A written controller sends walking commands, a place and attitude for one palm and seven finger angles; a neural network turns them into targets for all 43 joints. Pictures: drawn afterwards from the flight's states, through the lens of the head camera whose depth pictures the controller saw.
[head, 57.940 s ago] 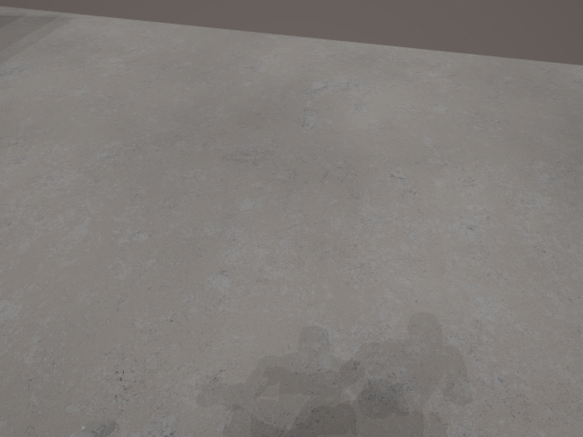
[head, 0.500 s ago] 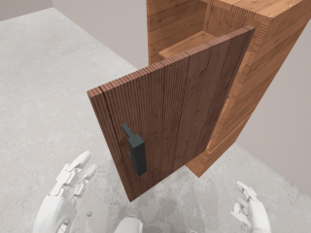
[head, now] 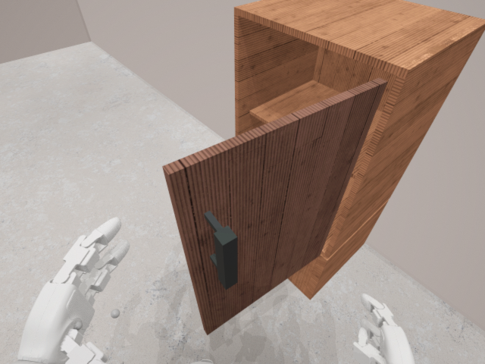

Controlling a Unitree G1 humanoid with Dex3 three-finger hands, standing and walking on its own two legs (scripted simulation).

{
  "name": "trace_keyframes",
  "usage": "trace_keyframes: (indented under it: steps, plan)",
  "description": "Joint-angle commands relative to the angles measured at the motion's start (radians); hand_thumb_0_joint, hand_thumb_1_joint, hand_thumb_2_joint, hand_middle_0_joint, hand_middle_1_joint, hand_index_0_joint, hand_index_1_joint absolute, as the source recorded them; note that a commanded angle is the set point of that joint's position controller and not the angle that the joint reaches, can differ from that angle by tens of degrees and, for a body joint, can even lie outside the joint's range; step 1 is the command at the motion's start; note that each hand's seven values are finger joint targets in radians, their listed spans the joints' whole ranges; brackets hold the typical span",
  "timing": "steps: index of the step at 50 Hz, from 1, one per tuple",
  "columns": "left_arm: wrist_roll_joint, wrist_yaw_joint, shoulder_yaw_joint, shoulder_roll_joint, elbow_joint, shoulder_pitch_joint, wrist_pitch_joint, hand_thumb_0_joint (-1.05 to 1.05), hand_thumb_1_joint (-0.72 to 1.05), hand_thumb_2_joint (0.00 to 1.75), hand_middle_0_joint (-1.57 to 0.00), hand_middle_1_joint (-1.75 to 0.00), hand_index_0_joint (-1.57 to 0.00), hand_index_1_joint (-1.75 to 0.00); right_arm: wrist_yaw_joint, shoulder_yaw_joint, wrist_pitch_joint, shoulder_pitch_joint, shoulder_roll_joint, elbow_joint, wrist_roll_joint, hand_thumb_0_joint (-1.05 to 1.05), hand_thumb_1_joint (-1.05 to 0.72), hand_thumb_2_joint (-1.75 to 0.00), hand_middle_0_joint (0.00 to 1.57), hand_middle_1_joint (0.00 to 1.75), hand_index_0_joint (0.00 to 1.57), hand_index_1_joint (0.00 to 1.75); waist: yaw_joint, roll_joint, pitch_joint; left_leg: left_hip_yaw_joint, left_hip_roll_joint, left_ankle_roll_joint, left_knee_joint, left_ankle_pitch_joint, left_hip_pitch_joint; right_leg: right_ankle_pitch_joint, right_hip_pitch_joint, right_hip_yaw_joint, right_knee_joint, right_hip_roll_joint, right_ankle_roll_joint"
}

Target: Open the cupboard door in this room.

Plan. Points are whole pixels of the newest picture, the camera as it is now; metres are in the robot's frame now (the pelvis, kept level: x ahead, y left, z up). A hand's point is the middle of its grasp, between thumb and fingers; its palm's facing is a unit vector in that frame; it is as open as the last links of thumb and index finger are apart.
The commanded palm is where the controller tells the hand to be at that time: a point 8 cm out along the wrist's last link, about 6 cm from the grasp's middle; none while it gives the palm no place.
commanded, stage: draw the hand back to the body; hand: left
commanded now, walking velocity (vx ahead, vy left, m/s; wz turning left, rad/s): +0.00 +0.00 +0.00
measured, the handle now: (219, 250) +0.28 +0.07 +0.07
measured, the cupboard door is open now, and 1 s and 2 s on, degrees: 83 83 83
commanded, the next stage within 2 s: step back with the hand held close in 1.06 s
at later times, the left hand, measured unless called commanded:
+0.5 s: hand (65, 239) +0.22 +0.24 +0.18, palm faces +0.33 -0.85 -0.40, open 11.3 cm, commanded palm +0.17 +0.28 +0.21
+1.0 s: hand (71, 207) +0.24 +0.23 +0.21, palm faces +0.39 -0.82 -0.42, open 7.5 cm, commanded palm +0.20 +0.28 +0.23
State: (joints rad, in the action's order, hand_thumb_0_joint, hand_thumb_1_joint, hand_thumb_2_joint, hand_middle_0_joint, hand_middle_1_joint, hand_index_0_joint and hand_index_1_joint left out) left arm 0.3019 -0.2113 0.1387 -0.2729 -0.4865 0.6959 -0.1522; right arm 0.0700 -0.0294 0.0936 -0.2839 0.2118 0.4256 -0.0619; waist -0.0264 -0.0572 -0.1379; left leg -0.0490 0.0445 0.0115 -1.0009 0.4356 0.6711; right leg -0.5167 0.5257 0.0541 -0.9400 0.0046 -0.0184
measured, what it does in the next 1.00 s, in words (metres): rises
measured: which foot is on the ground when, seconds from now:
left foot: down 0.00-1.00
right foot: down 0.00-1.00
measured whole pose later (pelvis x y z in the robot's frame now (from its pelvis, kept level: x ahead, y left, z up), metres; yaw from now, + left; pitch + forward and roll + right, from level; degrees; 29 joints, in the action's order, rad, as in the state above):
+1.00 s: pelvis +0.05 -0.02 +0.06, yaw -2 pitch -2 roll +0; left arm 0.08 0.11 0.32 -0.36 -0.45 0.51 -0.02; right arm 0.09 -0.01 0.07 -0.19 0.23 0.60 -0.01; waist -0.07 -0.05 0.01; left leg 0.03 0.05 0.03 -0.46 0.26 0.15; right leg -0.33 0.05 0.00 -0.43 0.01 0.00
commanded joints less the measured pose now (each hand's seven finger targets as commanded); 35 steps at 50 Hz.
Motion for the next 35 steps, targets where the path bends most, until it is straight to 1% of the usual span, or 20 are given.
trace_keyframes:
  steps: [1,2,3,4,8,9,11,15,20,21,23,24,26,27,28,29,31,33,34,35]
  plan:
    - [-0.161,0.208,0.091,-0.161,-0.305,-0.008,0.013,0.0,-0.26,0.4,-0.16,-0.3,-0.16,-0.3,0.059,0.03,0.059,0.121,0.08,-0.192,0.022,0.0,-0.9,-0.9,0.2,0.3,0.2,0.3,-0.026,-0.03,0.006,0.05,-0.037,-0.028,0.246,-0.052,-0.2,0.107,0.039,-0.042,0.31,-0.021,0.044]
    - [-0.19,0.249,0.057,-0.118,-0.263,0.023,0.043,0.0,-0.22,0.42,-0.16,-0.3,-0.16,-0.3,0.063,0.025,0.049,0.112,0.074,-0.173,0.023,0.0,-0.9,-0.9,0.2,0.3,0.2,0.3,-0.02,-0.025,0.054,0.052,-0.032,-0.029,0.251,-0.05,-0.21,0.097,0.038,-0.029,0.323,-0.019,0.041]
    - [-0.209,0.278,0.062,-0.129,-0.275,0.007,0.06,0.0,-0.18,0.43,-0.16,-0.3,-0.16,-0.3,0.065,0.029,0.048,0.117,0.084,-0.169,0.026,0.0,-0.9,-0.9,0.2,0.3,0.2,0.3,-0.02,0.02,0.039,0.049,-0.029,-0.033,0.263,-0.062,-0.228,0.106,0.015,-0.025,0.339,-0.02,0.039]
    - [-0.224,0.298,0.063,-0.134,-0.278,0.006,0.07,0.0,-0.15,0.45,-0.16,-0.3,-0.16,-0.3,0.069,0.027,0.044,0.126,0.086,-0.164,0.03,0.0,-0.9,-0.9,0.2,0.3,0.2,0.3,-0.018,0.025,0.048,0.056,-0.027,-0.036,0.272,-0.082,-0.246,0.129,0.0,-0.023,0.346,-0.016,0.036]
    - [-0.255,0.345,0.1,-0.175,-0.275,-0.046,0.077,0.0,-0.01,0.51,-0.17,-0.3,-0.17,-0.3,0.076,0.022,0.05,0.136,0.097,-0.131,0.041,0.0,-0.9,-0.9,0.2,0.3,0.2,0.3,-0.02,0.006,0.044,0.054,-0.026,-0.037,0.335,-0.131,-0.324,0.186,-0.078,-0.014,0.381,-0.012,0.035]
    - [-0.258,0.348,0.089,-0.162,-0.277,-0.056,0.077,0.0,0.02,0.52,-0.17,-0.3,-0.17,-0.3,0.075,0.019,0.056,0.14,0.096,-0.128,0.042,0.0,-0.9,-0.9,0.2,0.3,0.2,0.3,-0.017,-0.006,0.059,0.055,-0.024,-0.037,0.352,-0.143,-0.344,0.203,-0.082,-0.012,0.386,-0.01,0.034]
    - [-0.261,0.356,0.111,-0.174,-0.271,-0.066,0.077,0.0,0.09,0.55,-0.17,-0.3,-0.17,-0.3,0.073,0.018,0.061,0.143,0.098,-0.111,0.046,0.0,-0.9,-0.9,0.2,0.3,0.2,0.3,-0.022,-0.006,0.044,0.05,-0.022,-0.037,0.388,-0.174,-0.376,0.237,-0.129,-0.007,0.396,-0.01,0.032]
    - [-0.262,0.361,0.129,-0.178,-0.257,-0.115,0.073,0.0,0.23,0.62,-0.18,-0.3,-0.18,-0.3,0.068,0.014,0.076,0.159,0.103,-0.082,0.048,0.0,-0.9,-0.9,0.2,0.3,0.2,0.3,-0.024,-0.022,0.073,0.046,-0.018,-0.032,0.45,-0.212,-0.431,0.273,-0.186,-0.001,0.431,-0.009,0.032]
    - [-0.255,0.358,0.186,-0.198,-0.233,-0.124,0.072,0.0,0.41,0.69,-0.18,-0.3,-0.18,-0.3,0.055,0.018,0.079,0.176,0.106,-0.05,0.053,0.0,-0.9,-0.9,0.2,0.3,0.2,0.3,-0.037,0.005,0.06,0.051,-0.013,-0.029,0.501,-0.342,-0.488,0.388,-0.277,0.001,0.456,-0.01,0.03]
    - [-0.254,0.356,0.193,-0.2,-0.242,-0.138,0.072,0.0,0.44,0.7,-0.18,-0.3,-0.18,-0.3,0.052,0.019,0.076,0.179,0.107,-0.047,0.054,0.0,-0.9,-0.9,0.2,0.3,0.2,0.3,-0.037,-0.013,0.055,0.057,-0.014,-0.029,0.505,-0.364,-0.501,0.407,-0.289,-0.002,0.464,-0.008,0.03]
    - [-0.254,0.358,0.234,-0.229,-0.221,-0.152,0.073,0.0,0.51,0.74,-0.19,-0.3,-0.19,-0.3,0.049,0.023,0.073,0.182,0.108,-0.032,0.056,0.0,-0.9,-0.9,0.2,0.3,0.2,0.3,-0.044,-0.002,0.049,0.062,-0.012,-0.028,0.518,-0.395,-0.521,0.436,-0.316,-0.002,0.483,-0.009,0.031]
    - [-0.248,0.356,0.231,-0.216,-0.215,-0.158,0.075,0.0,0.55,0.75,-0.19,-0.3,-0.19,-0.3,0.047,0.021,0.068,0.186,0.106,-0.031,0.056,0.0,-0.9,-0.9,0.2,0.3,0.2,0.3,-0.04,0.002,0.068,0.064,-0.013,-0.027,0.526,-0.395,-0.521,0.442,-0.319,-0.001,0.488,-0.009,0.029]
    - [-0.246,0.355,0.258,-0.233,-0.223,-0.189,0.073,0.0,0.62,0.78,-0.19,-0.3,-0.19,-0.3,0.044,0.026,0.063,0.191,0.107,-0.025,0.056,0.0,-0.9,-0.9,0.2,0.3,0.2,0.3,-0.041,0.004,0.056,0.074,-0.013,-0.03,0.531,-0.422,-0.546,0.471,-0.331,-0.006,0.501,-0.009,0.027]
    - [-0.245,0.355,0.268,-0.237,-0.228,-0.202,0.071,0.0,0.65,0.8,-0.19,-0.3,-0.19,-0.3,0.042,0.026,0.062,0.188,0.108,-0.021,0.057,0.0,-0.9,-0.9,0.2,0.3,0.2,0.3,-0.04,-0.018,0.049,0.076,-0.014,-0.029,0.535,-0.433,-0.557,0.476,-0.338,-0.007,0.505,-0.008,0.027]
    - [-0.245,0.356,0.28,-0.245,-0.207,-0.214,0.072,0.0,0.69,0.81,-0.19,-0.3,-0.19,-0.3,0.041,0.027,0.06,0.193,0.11,-0.011,0.058,0.0,-0.9,-0.9,0.2,0.3,0.2,0.3,-0.042,0.004,0.062,0.072,-0.012,-0.028,0.541,-0.432,-0.553,0.479,-0.347,-0.005,0.516,-0.01,0.029]
    - [-0.241,0.354,0.28,-0.235,-0.194,-0.218,0.074,0.0,0.73,0.82,-0.19,-0.3,-0.19,-0.3,0.041,0.029,0.055,0.194,0.111,-0.012,0.057,0.0,-0.9,-0.9,0.2,0.3,0.2,0.3,-0.039,0.0,0.07,0.078,-0.011,-0.029,0.547,-0.434,-0.563,0.484,-0.343,-0.008,0.52,-0.01,0.026]
    - [-0.238,0.356,0.309,-0.259,-0.206,-0.263,0.071,0.0,0.8,0.86,-0.2,-0.3,-0.2,-0.3,0.039,0.033,0.051,0.198,0.113,-0.009,0.058,0.0,-0.9,-0.9,0.2,0.3,0.2,0.3,-0.041,0.002,0.053,0.083,-0.015,-0.031,0.552,-0.441,-0.576,0.5,-0.358,-0.009,0.529,-0.009,0.025]
    - [-0.237,0.358,0.333,-0.278,-0.192,-0.286,0.07,0.0,0.87,0.88,-0.2,-0.3,-0.2,-0.3,0.04,0.035,0.049,0.203,0.115,0.003,0.059,0.0,-0.9,-0.9,0.2,0.3,0.2,0.3,-0.044,-0.022,0.047,0.09,-0.017,-0.031,0.55,-0.462,-0.593,0.528,-0.374,-0.013,0.539,-0.007,0.027]
    - [-0.235,0.358,0.334,-0.271,-0.184,-0.299,0.07,0.0,0.9,0.9,-0.2,-0.3,-0.2,-0.3,0.039,0.035,0.048,0.203,0.112,0.006,0.058,0.0,-0.9,-0.9,0.2,0.3,0.2,0.3,-0.041,-0.025,0.054,0.093,-0.019,-0.031,0.552,-0.47,-0.597,0.536,-0.372,-0.013,0.54,-0.006,0.025]
    - [-0.234,0.353,0.316,-0.249,-0.162,-0.28,0.071,0.0,0.9,0.9,-0.2,-0.3,-0.2,-0.3,0.038,0.037,0.045,0.205,0.111,0.008,0.06,0.0,-0.9,-0.9,0.2,0.3,0.2,0.3,-0.04,-0.003,0.058,0.096,-0.018,-0.033,0.553,-0.477,-0.605,0.547,-0.37,-0.01,0.542,-0.007,0.022]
